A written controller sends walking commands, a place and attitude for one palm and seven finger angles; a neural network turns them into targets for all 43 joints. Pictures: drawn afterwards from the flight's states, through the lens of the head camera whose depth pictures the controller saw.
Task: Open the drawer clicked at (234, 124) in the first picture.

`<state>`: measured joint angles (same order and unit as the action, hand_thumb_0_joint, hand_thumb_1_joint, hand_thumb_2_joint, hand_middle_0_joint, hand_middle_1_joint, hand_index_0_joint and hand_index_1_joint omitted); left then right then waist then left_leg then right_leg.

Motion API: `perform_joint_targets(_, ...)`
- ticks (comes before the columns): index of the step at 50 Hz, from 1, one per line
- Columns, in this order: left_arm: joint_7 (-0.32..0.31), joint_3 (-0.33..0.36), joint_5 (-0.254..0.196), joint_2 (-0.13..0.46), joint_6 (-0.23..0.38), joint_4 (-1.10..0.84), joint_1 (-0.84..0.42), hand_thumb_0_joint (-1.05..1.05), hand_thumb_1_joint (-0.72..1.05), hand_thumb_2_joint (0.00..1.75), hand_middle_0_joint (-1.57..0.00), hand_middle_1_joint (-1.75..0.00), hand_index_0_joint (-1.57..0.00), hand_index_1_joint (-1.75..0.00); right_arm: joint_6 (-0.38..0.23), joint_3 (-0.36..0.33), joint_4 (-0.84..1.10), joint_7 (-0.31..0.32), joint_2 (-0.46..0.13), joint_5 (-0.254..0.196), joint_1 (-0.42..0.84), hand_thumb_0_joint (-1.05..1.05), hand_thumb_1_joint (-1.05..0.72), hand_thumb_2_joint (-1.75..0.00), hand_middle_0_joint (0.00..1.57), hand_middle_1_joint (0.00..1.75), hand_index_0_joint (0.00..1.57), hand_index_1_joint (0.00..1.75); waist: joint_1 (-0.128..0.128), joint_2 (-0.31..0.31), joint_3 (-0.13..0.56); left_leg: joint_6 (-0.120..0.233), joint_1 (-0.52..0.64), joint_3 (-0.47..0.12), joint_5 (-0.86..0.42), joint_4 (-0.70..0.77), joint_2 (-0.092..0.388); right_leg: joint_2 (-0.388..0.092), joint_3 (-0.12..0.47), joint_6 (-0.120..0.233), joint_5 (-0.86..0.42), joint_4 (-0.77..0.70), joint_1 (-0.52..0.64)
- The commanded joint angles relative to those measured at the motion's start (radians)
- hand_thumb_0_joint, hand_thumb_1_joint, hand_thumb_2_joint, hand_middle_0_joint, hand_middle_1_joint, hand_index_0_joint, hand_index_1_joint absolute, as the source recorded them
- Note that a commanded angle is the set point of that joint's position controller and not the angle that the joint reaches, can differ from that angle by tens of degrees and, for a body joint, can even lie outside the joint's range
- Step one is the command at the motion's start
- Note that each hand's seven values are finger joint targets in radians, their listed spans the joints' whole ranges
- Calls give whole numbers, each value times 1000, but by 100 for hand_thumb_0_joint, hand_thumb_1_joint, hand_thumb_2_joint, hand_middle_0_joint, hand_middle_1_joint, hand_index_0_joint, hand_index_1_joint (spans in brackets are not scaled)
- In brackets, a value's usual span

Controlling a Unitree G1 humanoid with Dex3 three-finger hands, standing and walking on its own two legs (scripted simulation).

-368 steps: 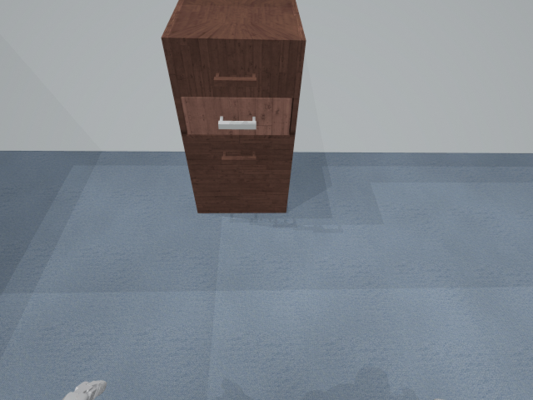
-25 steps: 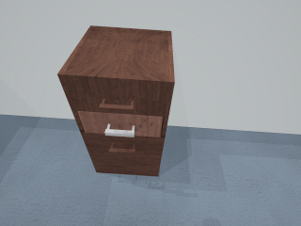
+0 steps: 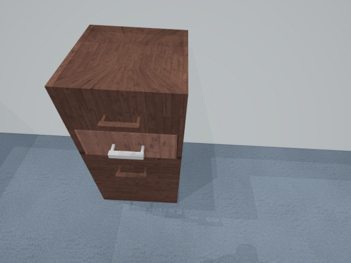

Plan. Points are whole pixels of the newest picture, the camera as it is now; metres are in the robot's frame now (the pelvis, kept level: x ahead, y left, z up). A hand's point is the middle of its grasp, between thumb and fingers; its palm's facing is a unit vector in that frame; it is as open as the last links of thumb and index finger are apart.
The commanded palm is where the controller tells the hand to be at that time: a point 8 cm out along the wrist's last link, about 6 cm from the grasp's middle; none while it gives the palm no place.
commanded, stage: come to a stop and stand still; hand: left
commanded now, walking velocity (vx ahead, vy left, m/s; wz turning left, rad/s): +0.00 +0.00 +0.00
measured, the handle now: (127, 151) +0.54 +0.22 -0.22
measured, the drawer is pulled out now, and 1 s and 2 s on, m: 0.00 0.00 0.00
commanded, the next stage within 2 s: look again from close up in 0.38 s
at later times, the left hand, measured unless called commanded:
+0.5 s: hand out of the picture -0.02 +0.14 -0.17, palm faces +0.05 -0.98 -0.17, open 7.4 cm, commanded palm none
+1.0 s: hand out of the picture +0.03 +0.21 -0.18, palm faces -0.02 -0.98 -0.20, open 7.4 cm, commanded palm none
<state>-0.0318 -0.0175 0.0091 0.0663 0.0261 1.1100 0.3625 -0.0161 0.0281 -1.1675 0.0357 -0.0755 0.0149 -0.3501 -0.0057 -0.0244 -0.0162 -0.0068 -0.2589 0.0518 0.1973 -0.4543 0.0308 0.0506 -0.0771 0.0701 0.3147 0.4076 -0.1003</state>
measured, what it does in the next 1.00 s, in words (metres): stands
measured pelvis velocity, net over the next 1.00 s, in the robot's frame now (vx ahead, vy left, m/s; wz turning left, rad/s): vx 0.01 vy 0.03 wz -0.03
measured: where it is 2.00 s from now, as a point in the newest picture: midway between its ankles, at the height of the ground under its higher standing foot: outside the picture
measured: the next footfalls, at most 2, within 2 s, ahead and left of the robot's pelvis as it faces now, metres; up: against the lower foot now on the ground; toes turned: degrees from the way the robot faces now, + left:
none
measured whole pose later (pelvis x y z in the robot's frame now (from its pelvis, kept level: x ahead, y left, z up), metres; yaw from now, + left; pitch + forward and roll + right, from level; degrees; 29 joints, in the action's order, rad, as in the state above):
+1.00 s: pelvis +0.01 +0.03 +0.00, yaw -1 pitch +0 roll +0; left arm -0.04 -0.02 0.01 0.18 0.00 1.03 0.30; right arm -0.01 0.04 -1.07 0.03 -0.16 0.02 -0.29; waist 0.00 -0.03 -0.01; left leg 0.05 -0.25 0.06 0.28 -0.52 -0.03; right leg 0.02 -0.04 0.03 0.37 0.48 -0.12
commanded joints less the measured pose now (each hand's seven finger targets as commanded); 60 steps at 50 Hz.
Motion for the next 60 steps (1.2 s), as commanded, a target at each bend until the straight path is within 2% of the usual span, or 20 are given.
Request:
perform_joint_targets(1, -13, 21, -3, 85, 13, -3, 124, 0, 90, 90, -20, -30, -20, -30, -13, -21, 30, 11, -87, -6, -57, 0, -90, -90, 20, 30, 20, 30, 10, 17, -28, 41, 64, -65, -180, 33, 67, -158, 122, -21, -360, -76, -47)
perform_joint_targets(10, -17, 22, 1, 81, 7, 0, 131, 0, 90, 90, -20, -30, -20, -30, -4, -20, 33, 14, -90, -6, -37, 0, -90, -90, 20, 30, 20, 30, 9, 8, -86, 42, 75, -61, -175, 41, 68, -155, 122, -31, -360, -88, -71)
perform_joint_targets(23, -17, 24, 0, 108, 4, 0, 135, 0, 90, 90, -20, -30, -20, -30, -4, -14, 43, 15, -115, -6, -18, 0, -90, -90, 20, 30, 20, 30, 14, 10, -46, 43, 112, -55, -222, 32, 66, -160, 116, -39, -440, -78, -31)
perform_joint_targets(24, -55, 29, 21, 164, 42, 13, 175, 0, 90, 90, -20, -30, -20, -30, -20, -25, 130, -1, -149, -13, 123, 0, -90, -90, 20, 30, 20, 30, 52, -60, -138, 8, -44, -1, -91, -231, 39, -237, 246, -137, -999, -108, -108)
perform_joint_targets(25, -48, 34, 19, 193, 48, -32, 139, 0, 90, 90, -20, -30, -20, -30, 0, -31, 163, -7, -108, -10, 57, 0, -90, -90, 20, 30, 20, 30, -16, -62, -103, 32, -96, -61, 134, -287, 12, -279, 213, -113, -1021, -49, -58)
perform_joint_targets(26, -39, 27, 16, 177, 47, -48, 111, 0, 90, 90, -20, -30, -20, -30, 4, -36, 153, -6, -105, -7, 46, 0, -90, -90, 20, 30, 20, 30, -18, 6, -77, 38, -98, -42, 163, -311, 13, -271, 185, -67, -1005, -28, -46)
perform_joint_targets(29, -34, 31, 16, 189, 50, -77, 89, 0, 90, 90, -20, -30, -20, -30, -4, -33, 176, -12, -107, -9, 16, 0, -90, -90, 20, 30, 20, 30, -23, -90, 73, 41, -76, -16, 151, -220, -7, -235, 147, 39, -1040, 56, 87)
perform_joint_targets(31, -35, 26, 9, 182, 41, -90, 65, 0, 90, 90, -20, -30, -20, -30, -9, -34, 164, -4, -124, -8, -19, 0, -90, -90, 20, 30, 20, 30, -37, -89, 95, 43, 24, -18, 32, -104, -9, -208, 139, 37, -942, 105, 48)
perform_joint_targets(32, -34, 25, 6, 175, 33, -99, 52, 0, 90, 90, -20, -30, -20, -30, -13, -35, 153, -3, -136, -5, -50, 0, -90, -90, 20, 30, 20, 30, -43, -18, 88, 54, 73, -38, -113, -70, 8, -178, 129, 23, -790, 137, 9)
perform_joint_targets(34, -34, 24, 2, 149, 11, -100, 85, 0, 90, 90, -20, -30, -20, -30, -14, -32, 153, 6, -165, 0, -28, 0, -90, -90, 20, 30, 20, 30, 1, 61, 27, 97, 70, -122, -302, -78, 93, -123, 123, -5, -384, 81, -80)
perform_joint_targets(36, -28, 23, 2, 163, -1, -86, 82, 0, 90, 90, -20, -30, -20, -30, -7, -25, 154, 8, -153, -4, 19, 0, -90, -90, 20, 30, 20, 30, 14, 98, -61, 83, 9, -121, -219, -52, 78, -122, 130, -6, -251, 29, -89)
perform_joint_targets(39, -22, 19, 4, 173, -9, -91, 57, 0, 90, 90, -20, -30, -20, -30, -2, -21, 158, 1, -165, -3, 23, 0, -90, -90, 20, 30, 20, 30, 15, 33, -122, 78, -35, -130, -85, -2, 64, -114, 131, -11, -129, 0, -111)
perform_joint_targets(53, -13, 17, 0, 191, -11, -82, 33, 0, 90, 90, -20, -30, -20, -30, -16, -15, 121, -1, -194, -3, 7, 0, -90, -90, 20, 30, 20, 30, 18, 36, -11, 89, 67, -147, -188, 49, 72, -130, 113, -25, -130, 1, -56)
perform_joint_targets(54, -50, 17, 17, 204, 18, -71, 68, 0, 90, 90, -20, -30, -20, -30, -22, -23, 191, -6, -214, -13, 104, 0, -90, -90, 20, 30, 20, 30, 36, 16, -102, 54, -8, -116, -350, -159, 64, -182, 183, -55, -537, -44, -140)
perform_joint_targets(55, -80, 75, 194, 591, 151, -1585, -695, 0, 88, 89, -20, -32, -20, -32, -165, -61, 528, 14, -383, -58, 64, 0, -90, -90, 20, 30, 20, 30, -60, 353, 408, 64, 303, -97, -528, -24, -10, -73, 166, -3, -508, 111, -190)
perform_joint_targets(56, -147, 53, 216, 479, 78, -1339, -227, 0, 85, 88, -20, -33, -20, -33, -279, -20, 463, 55, -280, -33, 100, 0, -90, -90, 20, 30, 20, 30, 4, 535, 410, 17, 504, -138, -718, 27, 49, -43, 34, -1, -140, 266, -287)
perform_joint_targets(57, -202, 43, 163, 399, 7, -1298, -169, 0, 83, 87, -21, -34, -21, -34, -306, -47, 381, 64, -273, -38, 93, 0, -90, -90, 20, 30, 20, 30, -12, 384, 354, -33, 372, -159, -598, 52, 65, -36, 11, -28, 38, 322, -351)
perform_joint_targets(58, -203, -111, 186, 118, -112, -997, 147, 0, 81, 86, -21, -36, -21, -36, -304, -48, 368, 69, -209, -69, 107, 0, -90, -90, 20, 30, 20, 30, -26, 230, 183, 2, 245, -163, -470, 91, 62, -28, 7, -42, 108, 360, -421)
perform_joint_targets(59, -210, -127, 220, 165, -98, -1237, -59, 0, 78, 85, -21, -37, -21, -37, -294, -57, 463, 48, -240, -50, 152, 0, -90, -90, 20, 30, 20, 30, -13, 109, 116, 11, 135, -165, -358, 49, 52, -55, 21, -43, 78, 289, -402)
perform_joint_targets(60, -235, -92, 334, 238, -93, -1212, -48, 0, 76, 84, -21, -39, -21, -39, -278, -72, 478, 46, -277, -30, 172, 0, -90, -90, 20, 30, 20, 30, -32, 24, 136, 27, 69, -143, -184, -15, 39, -40, 21, -34, 51, 215, -417)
